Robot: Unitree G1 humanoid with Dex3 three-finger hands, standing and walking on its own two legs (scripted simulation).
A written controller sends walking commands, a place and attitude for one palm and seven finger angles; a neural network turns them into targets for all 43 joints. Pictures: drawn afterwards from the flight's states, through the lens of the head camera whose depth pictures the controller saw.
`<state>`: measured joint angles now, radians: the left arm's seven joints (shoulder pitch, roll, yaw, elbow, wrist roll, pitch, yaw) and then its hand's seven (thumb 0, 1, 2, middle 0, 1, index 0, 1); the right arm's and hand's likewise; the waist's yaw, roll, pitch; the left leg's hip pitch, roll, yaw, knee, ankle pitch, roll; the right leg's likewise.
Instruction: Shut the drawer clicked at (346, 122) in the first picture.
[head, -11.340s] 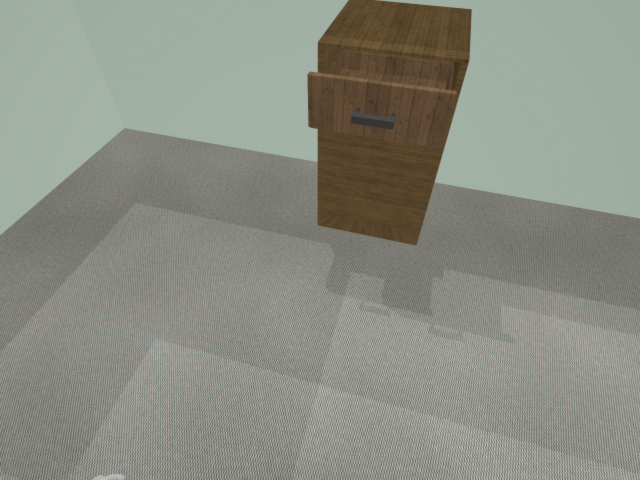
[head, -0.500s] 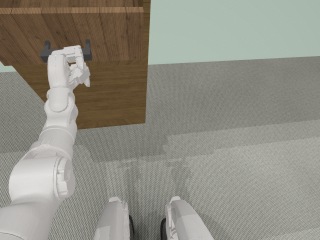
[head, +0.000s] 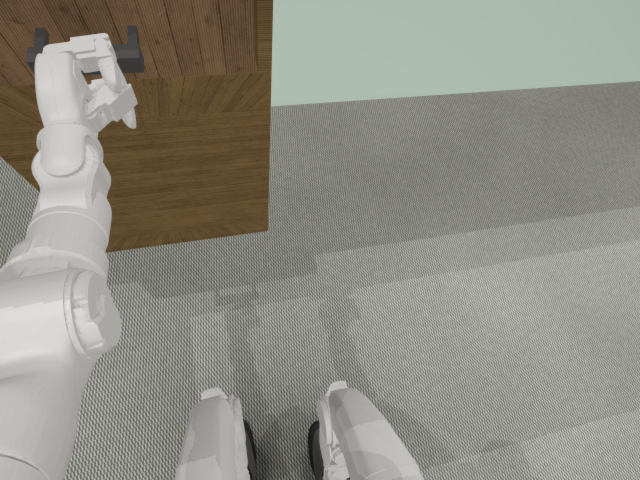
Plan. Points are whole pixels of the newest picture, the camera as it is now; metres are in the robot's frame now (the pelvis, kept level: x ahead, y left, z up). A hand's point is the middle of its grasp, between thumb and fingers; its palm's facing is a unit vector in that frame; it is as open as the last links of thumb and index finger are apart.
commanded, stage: push the drawer shut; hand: left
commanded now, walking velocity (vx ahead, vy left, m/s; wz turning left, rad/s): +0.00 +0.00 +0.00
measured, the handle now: (88, 47) +0.63 +0.20 +0.05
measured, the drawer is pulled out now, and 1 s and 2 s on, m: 0.00 0.00 0.00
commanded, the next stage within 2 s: pull the fist back off the drawer in 0.28 s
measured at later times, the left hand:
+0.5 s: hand (113, 85) +0.57 +0.17 +0.06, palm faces +0.07 -1.00 -0.03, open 3.1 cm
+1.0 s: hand (128, 93) +0.56 +0.16 +0.06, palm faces +0.09 -1.00 -0.02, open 3.2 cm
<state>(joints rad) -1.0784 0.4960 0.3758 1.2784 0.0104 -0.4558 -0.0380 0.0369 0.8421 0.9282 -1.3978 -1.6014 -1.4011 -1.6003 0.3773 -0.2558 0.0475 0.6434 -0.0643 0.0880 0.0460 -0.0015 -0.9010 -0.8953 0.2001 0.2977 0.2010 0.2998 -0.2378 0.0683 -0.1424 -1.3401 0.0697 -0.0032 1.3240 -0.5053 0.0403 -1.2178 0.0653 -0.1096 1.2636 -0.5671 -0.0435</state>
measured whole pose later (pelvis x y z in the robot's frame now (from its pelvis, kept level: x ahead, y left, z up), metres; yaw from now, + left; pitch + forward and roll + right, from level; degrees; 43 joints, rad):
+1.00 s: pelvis -0.01 +0.01 +0.00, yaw -1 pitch +30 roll -6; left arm -1.08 0.48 0.36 1.20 0.01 -0.38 0.00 0.02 0.87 0.90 -1.40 -1.60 -1.40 -1.60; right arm 0.42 -0.25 0.06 0.64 -0.07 0.05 0.06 0.00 -0.90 -0.90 0.20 0.30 0.20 0.30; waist -0.25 0.07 -0.13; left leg -1.37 0.07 0.01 1.32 -0.48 0.06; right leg -1.25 0.06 -0.10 1.25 -0.54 -0.02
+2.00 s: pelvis +0.04 +0.00 +0.13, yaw +3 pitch +1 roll -1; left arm 0.09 0.30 0.10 0.05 -0.09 -0.05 0.09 0.01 0.90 0.90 -1.40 -1.60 -1.40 -1.60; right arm 0.15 -0.23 0.06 0.54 0.04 0.07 -0.09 0.01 -0.90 -0.90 0.20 0.30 0.20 0.30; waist 0.02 0.05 -0.03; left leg -0.29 0.00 0.05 0.54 -0.27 0.03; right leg -0.19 0.03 -0.03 0.50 -0.32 -0.03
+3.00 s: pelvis +0.02 +0.01 +0.13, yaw +2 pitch +0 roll -1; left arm 0.62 0.38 0.33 -0.50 -0.07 -0.19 0.10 0.01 0.89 0.90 -1.40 -1.60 -1.41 -1.60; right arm 0.18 -0.25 -0.01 0.55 0.00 0.03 -0.07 0.01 -0.90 -0.90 0.20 0.30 0.20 0.30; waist 0.00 0.07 0.02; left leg -0.26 -0.01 0.07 0.43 -0.18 0.05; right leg -0.17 0.02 -0.02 0.39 -0.23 0.00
